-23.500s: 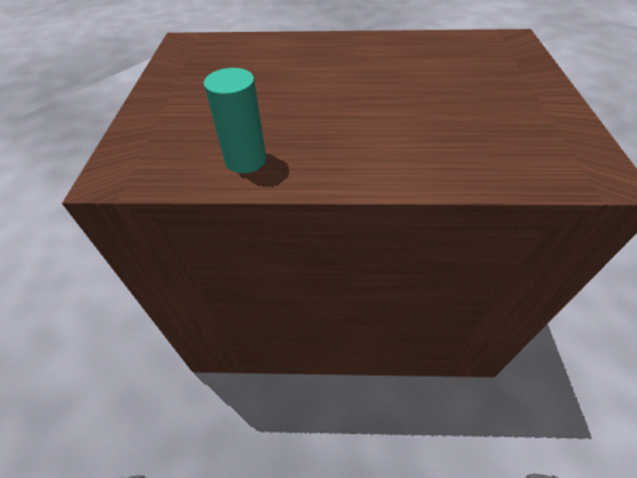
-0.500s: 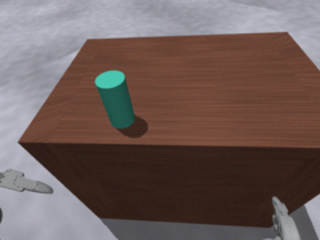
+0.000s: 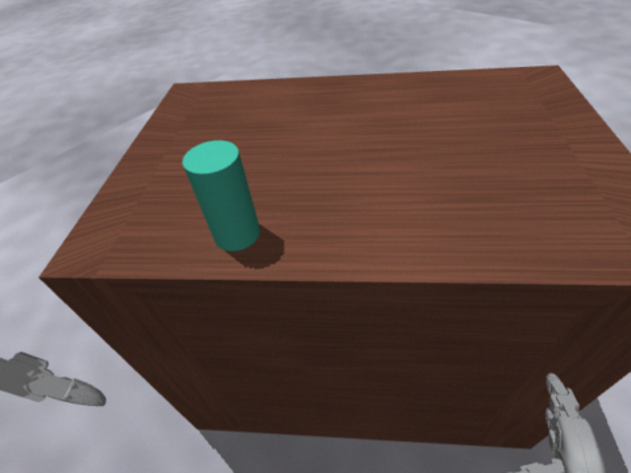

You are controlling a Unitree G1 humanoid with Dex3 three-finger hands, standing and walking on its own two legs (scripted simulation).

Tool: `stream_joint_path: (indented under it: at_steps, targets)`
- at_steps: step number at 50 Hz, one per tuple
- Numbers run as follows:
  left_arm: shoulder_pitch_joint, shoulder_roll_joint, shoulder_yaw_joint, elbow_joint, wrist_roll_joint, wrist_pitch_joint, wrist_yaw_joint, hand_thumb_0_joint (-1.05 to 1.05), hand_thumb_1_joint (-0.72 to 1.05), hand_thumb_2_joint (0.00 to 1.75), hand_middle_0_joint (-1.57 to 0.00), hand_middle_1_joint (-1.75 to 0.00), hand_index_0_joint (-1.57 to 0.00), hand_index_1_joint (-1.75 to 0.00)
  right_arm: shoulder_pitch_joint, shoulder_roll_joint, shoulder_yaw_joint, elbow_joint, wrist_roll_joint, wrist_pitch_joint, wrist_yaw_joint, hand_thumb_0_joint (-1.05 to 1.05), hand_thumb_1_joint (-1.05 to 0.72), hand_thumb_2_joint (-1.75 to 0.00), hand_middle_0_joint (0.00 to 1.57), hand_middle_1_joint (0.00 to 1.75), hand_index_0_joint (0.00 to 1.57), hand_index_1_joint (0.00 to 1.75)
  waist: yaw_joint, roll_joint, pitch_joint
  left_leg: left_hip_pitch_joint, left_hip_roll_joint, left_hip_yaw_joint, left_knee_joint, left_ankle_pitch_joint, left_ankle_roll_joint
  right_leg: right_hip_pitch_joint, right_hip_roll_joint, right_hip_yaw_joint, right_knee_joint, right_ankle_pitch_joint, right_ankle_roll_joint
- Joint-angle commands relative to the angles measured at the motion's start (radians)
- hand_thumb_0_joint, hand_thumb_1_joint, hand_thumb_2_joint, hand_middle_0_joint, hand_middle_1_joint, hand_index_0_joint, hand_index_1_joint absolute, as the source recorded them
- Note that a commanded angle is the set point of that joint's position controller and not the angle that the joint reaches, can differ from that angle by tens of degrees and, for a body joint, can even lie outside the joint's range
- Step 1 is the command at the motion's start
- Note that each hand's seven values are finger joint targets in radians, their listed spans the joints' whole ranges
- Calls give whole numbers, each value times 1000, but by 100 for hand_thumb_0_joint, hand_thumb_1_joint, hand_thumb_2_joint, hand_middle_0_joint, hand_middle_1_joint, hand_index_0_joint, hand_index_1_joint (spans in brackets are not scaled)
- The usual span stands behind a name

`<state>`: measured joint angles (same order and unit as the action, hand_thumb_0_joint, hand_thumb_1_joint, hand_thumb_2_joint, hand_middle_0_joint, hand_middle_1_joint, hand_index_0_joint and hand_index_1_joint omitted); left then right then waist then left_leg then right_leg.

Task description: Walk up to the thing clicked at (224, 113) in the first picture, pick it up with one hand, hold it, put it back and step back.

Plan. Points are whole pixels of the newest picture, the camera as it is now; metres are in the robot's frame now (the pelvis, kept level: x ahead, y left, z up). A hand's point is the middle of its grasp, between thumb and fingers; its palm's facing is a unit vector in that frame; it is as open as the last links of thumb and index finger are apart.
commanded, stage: sink last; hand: left
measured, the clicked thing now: (225, 198) +0.45 +0.17 +0.11
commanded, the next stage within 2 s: home in 0.02 s
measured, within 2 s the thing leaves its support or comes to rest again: neither
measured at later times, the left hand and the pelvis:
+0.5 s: hand (127, 380) +0.19 +0.25 +0.06, palm faces +0.27 -0.90 -0.35, open 17.7 cm; pelvis +0.01 +0.01 +0.00, yaw +0 degrees
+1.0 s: hand (218, 418) +0.20 +0.19 -0.10, palm faces +0.09 -0.97 -0.21, open 17.7 cm; pelvis +0.02 +0.01 +0.00, yaw -1 degrees
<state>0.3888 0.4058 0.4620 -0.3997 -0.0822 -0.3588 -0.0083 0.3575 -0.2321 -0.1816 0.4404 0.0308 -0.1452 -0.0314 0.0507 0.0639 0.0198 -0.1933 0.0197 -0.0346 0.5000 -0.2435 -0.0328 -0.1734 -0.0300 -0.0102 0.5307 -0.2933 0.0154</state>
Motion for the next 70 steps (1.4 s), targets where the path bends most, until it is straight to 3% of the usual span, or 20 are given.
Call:
stream_joint_path:
  at_steps: [1,6,11,15,23,28,33,38,39,40,42,45,47,53,55,57,62,63,65,70]
  targets:
    - [-73,207,155,-31,-18,-47,25,0,-57,5,-6,-5,-5,-6,-83,-115,-34,-168,11,-55,-6,0,51,-7,5,5,5,5,23,-91,-1,-7,-44,67,-93,40,46,-40,2,-26,-152,51,4]
    - [-122,195,121,-52,-13,-51,31,0,-61,7,-7,-7,-6,-8,-128,-140,-33,-160,7,-68,-12,0,47,-8,5,6,5,6,16,-35,-48,15,-39,64,-108,41,42,-25,12,-36,-138,62,-4]
    - [-51,170,82,-48,4,-38,47,0,-56,6,-5,-5,-5,-5,-115,-81,32,-69,-1,-71,-11,0,7,-39,11,15,11,15,29,20,-67,10,-26,53,-107,112,35,14,27,-52,-113,133,-17]
    - [6,75,-26,35,12,-16,39,0,-60,3,-5,-5,-5,-5,-152,-8,113,-7,-8,-60,-1,0,-15,-47,12,17,12,17,23,22,-18,-18,-26,56,-106,94,36,-5,28,-54,-120,125,-14]
    - [32,34,-147,99,36,40,34,0,-60,3,-5,-5,-5,-4,-193,-146,18,5,-22,-53,-21,0,-48,-66,16,23,16,23,-28,-56,-112,79,-22,54,-80,207,37,-18,34,-55,-111,225,-9]
    - [28,-68,-278,305,55,90,34,0,-61,0,-4,-4,-4,-4,-231,-41,100,40,-19,-42,-22,0,-72,-80,18,27,18,27,-34,-79,-65,46,-23,55,-84,186,41,-39,27,-59,-114,206,-8]
    - [-4,-117,-363,508,68,124,35,0,-61,1,-4,-4,-4,-4,-234,-26,134,55,-22,-27,-24,0,-89,-90,20,30,20,30,-47,-80,-78,27,-27,62,-72,181,43,-42,18,-53,-108,217,-9]
    - [-105,-90,-373,673,70,158,44,0,-61,2,-4,-4,-5,-4,-242,-73,106,70,-23,-12,-31,0,-90,-90,20,30,20,30,-48,-45,-112,18,-21,63,-55,203,33,-35,20,-49,-92,239,-13]
    - [-161,29,-207,541,73,139,84,0,-61,2,-4,-4,-5,-4,-192,-119,119,126,-30,-2,-31,0,-90,-90,20,30,20,30,-7,10,-182,48,-26,64,-37,240,23,2,30,-43,-71,268,-21]
    - [-119,-70,-332,668,82,154,77,0,-60,3,-5,-4,-5,-4,-193,-106,129,132,-28,4,-30,0,-89,-90,20,30,20,30,-42,-6,-129,36,-24,68,-39,229,21,-23,34,-41,-73,256,-22]
    - [-110,-166,-410,740,75,171,72,0,-60,3,-4,-4,-5,-4,-207,-92,132,120,-28,5,-27,0,-90,-90,20,30,20,30,-55,-40,-115,15,-25,73,-25,235,24,-39,33,-41,-68,272,-19]
    - [-248,-82,-361,715,79,173,89,0,-59,3,-5,-5,-5,-4,-220,-102,134,117,-26,18,-32,0,-90,-90,20,30,20,30,-48,-11,-144,20,-24,73,-20,237,22,-37,31,-37,-60,276,-18]
    - [-184,-147,-409,769,77,186,88,0,-59,3,-5,-5,-5,-4,-205,-97,133,122,-26,22,-28,0,-90,-90,20,30,20,30,-48,-53,-153,16,-20,71,-15,241,23,-32,36,-41,-55,280,-17]
    - [-156,-170,-425,827,73,211,98,0,-58,4,-5,-5,-5,-5,-207,-104,130,115,-22,39,-26,0,-90,-90,20,30,20,30,-43,-91,-140,11,-18,78,-12,271,25,-24,37,-42,-53,317,-11]
    - [-235,-97,-376,725,75,201,108,0,-55,5,-5,-5,-5,-5,-216,-109,129,106,-22,48,-27,0,-90,-90,20,30,20,30,-29,-67,-156,12,-19,79,-14,265,25,-22,33,-40,-54,314,-11]
    - [-171,-150,-412,820,75,214,100,0,-57,4,-5,-5,-5,-5,-214,-109,129,106,-22,52,-23,0,-90,-90,20,30,20,30,-35,-110,-109,-12,-17,77,-22,223,27,-36,39,-45,-64,266,-9]
    - [-235,-109,-382,754,74,209,107,0,-55,5,-5,-5,-5,-5,-216,-109,128,98,-20,63,-22,0,-90,-90,20,30,20,30,-35,-64,-138,1,-19,83,-26,205,24,-32,36,-35,-62,251,-12]
    - [-151,116,-360,977,142,248,82,0,-57,5,-5,-5,-5,-5,-149,-269,86,207,-88,83,-3,0,-90,-90,20,30,20,30,-59,-34,-155,40,77,-9,31,409,52,-40,-64,52,3,416,-53]
    - [-139,95,-371,999,134,272,64,0,-58,4,-5,-5,-5,-5,-145,-266,89,227,-75,99,12,0,-90,-90,20,30,20,30,-50,-24,-195,58,87,-20,30,475,68,-4,-67,53,22,426,-61]
    - [-227,98,-422,1122,114,281,41,0,-57,4,-5,-5,-5,-5,-196,-256,115,311,-58,109,34,0,-90,-90,20,30,20,30,-59,-80,-78,10,78,-36,-31,223,61,-61,-74,73,-78,258,-54]
